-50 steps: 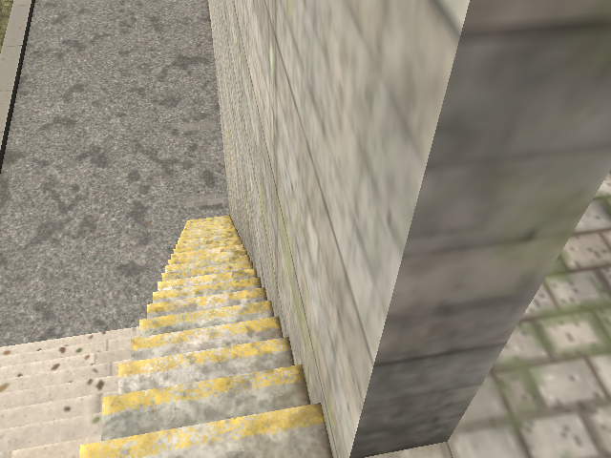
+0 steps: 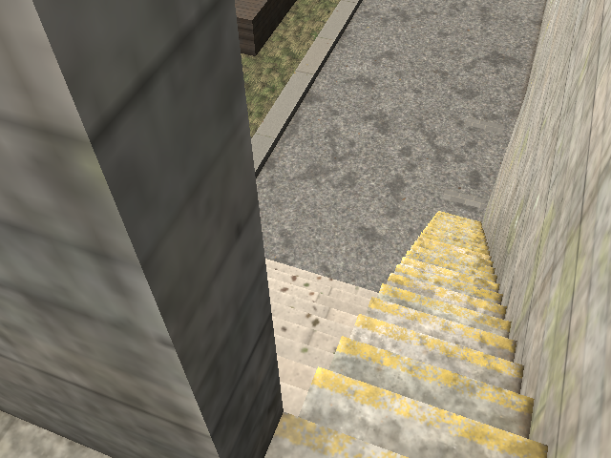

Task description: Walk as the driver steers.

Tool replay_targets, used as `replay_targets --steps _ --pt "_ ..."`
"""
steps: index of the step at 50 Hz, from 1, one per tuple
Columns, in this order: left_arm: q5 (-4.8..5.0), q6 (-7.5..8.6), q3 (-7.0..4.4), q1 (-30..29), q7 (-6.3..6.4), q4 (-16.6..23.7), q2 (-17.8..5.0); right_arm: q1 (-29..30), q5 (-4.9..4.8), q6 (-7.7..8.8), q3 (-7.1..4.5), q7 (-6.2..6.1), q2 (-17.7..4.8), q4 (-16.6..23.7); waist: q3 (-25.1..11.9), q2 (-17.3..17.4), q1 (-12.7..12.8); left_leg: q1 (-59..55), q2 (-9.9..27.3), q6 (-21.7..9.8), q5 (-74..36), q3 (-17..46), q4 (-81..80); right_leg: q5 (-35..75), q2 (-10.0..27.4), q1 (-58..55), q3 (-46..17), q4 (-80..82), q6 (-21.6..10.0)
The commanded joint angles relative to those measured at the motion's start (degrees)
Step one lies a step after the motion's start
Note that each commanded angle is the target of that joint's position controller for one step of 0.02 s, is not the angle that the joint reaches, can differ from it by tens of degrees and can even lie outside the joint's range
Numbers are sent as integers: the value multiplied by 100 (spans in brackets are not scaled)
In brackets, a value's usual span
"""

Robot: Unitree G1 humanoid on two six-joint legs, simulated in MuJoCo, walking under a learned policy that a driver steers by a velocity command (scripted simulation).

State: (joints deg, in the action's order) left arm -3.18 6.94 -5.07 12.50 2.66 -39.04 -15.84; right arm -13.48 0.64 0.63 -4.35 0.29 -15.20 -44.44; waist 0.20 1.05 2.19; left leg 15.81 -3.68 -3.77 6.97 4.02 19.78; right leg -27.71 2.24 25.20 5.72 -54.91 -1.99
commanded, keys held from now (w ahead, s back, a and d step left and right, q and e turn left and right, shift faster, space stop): w+e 1.00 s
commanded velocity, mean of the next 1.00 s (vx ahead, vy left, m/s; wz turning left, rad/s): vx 0.01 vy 0.21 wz -0.40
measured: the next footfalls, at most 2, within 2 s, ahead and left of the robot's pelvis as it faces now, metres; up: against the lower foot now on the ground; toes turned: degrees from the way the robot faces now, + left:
right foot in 0.12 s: +0.04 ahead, -0.07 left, +0.00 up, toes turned -8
left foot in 0.48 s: +0.05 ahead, +0.27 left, +0.00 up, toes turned -14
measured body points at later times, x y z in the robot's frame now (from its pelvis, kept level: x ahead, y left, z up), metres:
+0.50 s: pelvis +0.03 +0.13 +0.00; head +0.05 +0.12 +0.44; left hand +0.17 +0.40 -0.11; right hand +0.10 -0.16 -0.13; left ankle +0.01 +0.28 -0.75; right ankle +0.00 -0.06 -0.74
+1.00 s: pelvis +0.03 +0.24 -0.01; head +0.07 +0.23 +0.44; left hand +0.27 +0.38 -0.13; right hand +0.02 -0.08 -0.12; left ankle +0.01 +0.30 -0.74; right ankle -0.03 +0.18 -0.75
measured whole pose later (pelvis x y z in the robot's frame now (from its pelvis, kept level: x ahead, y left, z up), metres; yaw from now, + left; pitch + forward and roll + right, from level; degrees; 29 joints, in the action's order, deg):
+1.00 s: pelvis +0.03 +0.24 -0.01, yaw -28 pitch +5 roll -1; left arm -0.8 2.3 0.6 9.2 -3.3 -42.4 -12.7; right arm -8.8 2.2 -2.5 -5.0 -0.7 -18.4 -43.9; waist -1.5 0.6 0.5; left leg 18.0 -2.5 -1.7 23.4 -10.0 35.1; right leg -16.7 -2.0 17.5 5.3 -28.8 -4.7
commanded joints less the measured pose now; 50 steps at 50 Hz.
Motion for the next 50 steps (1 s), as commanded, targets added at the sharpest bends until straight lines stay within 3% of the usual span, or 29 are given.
replay_targets --steps 1,2,5,6,7,8,9,11,12,15,18,21,23,24,25,26,27,29,31,32,33,34,38,41,44,47,48,49,50 --pt "187 -9 98 868 -259 -181 -175 399 130 -126 -231 -98 -925 646 -360 324 213 427 1397 -1397 -1071 871 -586 845 -19 -1019 55 1254 23" --pt "180 -20 125 901 -339 -224 -281 281 168 -180 -209 -26 -867 676 -557 410 90 -28 1458 -1348 -766 1135 -531 898 76 -907 -62 1573 37" --pt "136 -14 215 824 -410 -222 -301 472 -93 -329 -146 46 -706 562 -718 66 69 -376 1516 -1351 -31 1233 -46 1674 136 -950 93 2872 -184" --pt "110 13 231 769 -400 -230 -308 475 -100 -378 -48 73 -497 486 -723 -232 120 5 1239 -1074 494 1040 355 2466 371 -1440 -177 3526 -412" --pt "32 36 184 623 -301 -61 -704 352 57 -443 32 84 -200 589 -681 -1053 29 939 452 -169 1400 402 1591 3672 1805 -1916 -2085 4048 -1487" --pt "-24 32 108 911 -213 -51 -985 527 360 -426 68 27 -359 749 -515 -942 326 2050 54 733 2606 543 2918 3112 2907 -2008 -3923 4682 -2513" --pt "-78 76 133 533 -166 -135 -651 647 346 -511 8 11 -530 657 -587 -319 176 2295 261 955 2162 1016 3879 1822 2632 -1820 -3611 4817 -2001" --pt "90 166 177 -171 -245 -146 -390 516 332 -533 -141 -105 -937 565 -559 -249 -63 2194 368 1135 1790 900 5029 1563 1727 -1219 -2471 4490 -1386" --pt "154 198 174 -159 -221 -220 -373 459 356 -502 -125 -100 -874 620 -435 -414 -65 2156 420 1130 1799 769 5351 1926 1484 -1052 -2144 4364 -1335" --pt "187 248 37 -133 -92 -280 -669 212 247 -452 12 -5 -527 563 -387 -421 68 1615 599 1266 1774 251 4235 2573 1018 -793 -1550 4185 -1209" --pt "252 153 -122 464 -68 -425 -997 430 246 -550 71 48 -340 447 -595 -810 450 1184 629 1297 2395 -42 2549 3218 1276 -1481 -1785 4046 -1171" --pt "231 -56 -97 320 -197 -314 -1018 334 124 -610 110 24 -233 201 -578 -1074 379 576 336 906 902 -233 628 3366 1446 -1658 -2192 3975 -1296" --pt "78 -220 41 47 -257 -269 -798 -85 -174 -605 -23 54 -516 67 -711 -931 45 -702 144 207 -273 -275 -615 3097 1296 -1111 -2146 3770 -1206" --pt "-47 -225 158 208 -244 -283 -483 -397 -189 -546 -132 25 -823 63 -1055 -824 -53 -1614 476 -330 -782 -71 -561 2510 945 -656 -1830 3376 -893" --pt "-120 -206 376 603 -188 -156 210 -586 -135 -426 -261 -90 -1257 217 -1856 103 179 -2739 1503 -1396 -3610 516 -77 424 85 -15 -892 2318 -345" --pt "-178 -81 382 -133 -279 412 140 -383 0 -268 -471 -212 -1761 275 -945 1118 44 -2436 2582 -2580 -4120 1579 -327 -857 -616 1733 -10 1239 150" --pt "-155 -57 284 -441 -295 258 -283 -425 44 -83 -371 -290 -1343 269 -848 517 -230 -1636 2303 -2135 -3434 1081 -604 -1123 -179 1154 -216 -276 81" --pt "-136 -50 105 127 -271 -40 -630 676 -62 67 -163 -204 -790 573 -598 454 371 -697 1731 -1406 -3236 195 -619 -712 -153 884 -293 -1684 127" --pt "-112 -73 204 -211 -406 88 -361 984 -48 42 -93 -208 -751 682 -594 256 369 -572 1729 -1323 -3251 -123 -611 -272 -193 709 -213 -1801 165" --pt "308 -498 -69 -4 -191 -308 -529 -226 368 -232 16 -286 -654 442 -206 -548 -339 -1899 1568 -837 -4594 -353 115 112 -554 1596 -453 -1689 263" --pt "41 -199 324 -138 -448 183 -82 360 -32 -125 -117 -230 -985 524 -872 824 170 -1246 1867 -1427 -4029 -181 -362 158 -240 894 -432 -1416 266" --pt "43 -155 301 -458 -538 205 -94 522 -93 -129 -87 -218 -923 547 -614 316 153 -1202 1856 -1539 -3571 -192 -490 145 -145 824 -389 -959 217" --pt "52 -326 464 -725 -708 161 -16 -190 104 -366 -207 -246 -1165 349 -728 112 -190 -1906 1814 -1553 -4278 -420 -282 793 -101 462 92 1313 183" --pt "145 -492 446 -352 -673 16 -298 89 207 -343 -284 -66 -1295 408 -749 195 -159 -1768 2069 -1530 -3988 -131 -222 874 -142 98 70 1623 -8" --pt "95 -466 399 -193 -645 12 -358 516 3 -231 -271 -98 -1210 324 -709 117 -100 -1684 2092 -1286 -3223 -61 -66 972 -124 -43 5 2070 -308" --pt "253 -441 426 -107 -592 -58 -222 908 -14 -161 -233 -150 -1139 304 -754 105 114 -1098 1769 -845 -2586 -314 368 2408 -147 -914 7 3113 -666" --pt "269 -452 400 -28 -570 -99 -337 1071 125 -199 -167 -109 -803 601 -1231 -421 106 -427 1306 -140 -1821 -794 1116 4598 352 -1796 -671 2779 -1066" --pt "356 -457 308 465 -508 -249 -587 671 241 -187 -83 -56 -628 668 -1490 -725 155 693 687 761 159 -910 1929 5871 1496 -2709 -2109 2783 -2035" --pt "234 -330 176 1111 -521 -375 -668 965 296 -239 -79 -100 -759 757 -1346 -1044 528 1659 487 1263 3569 72 4287 6173 2414 -2710 -3215 3158 -2521"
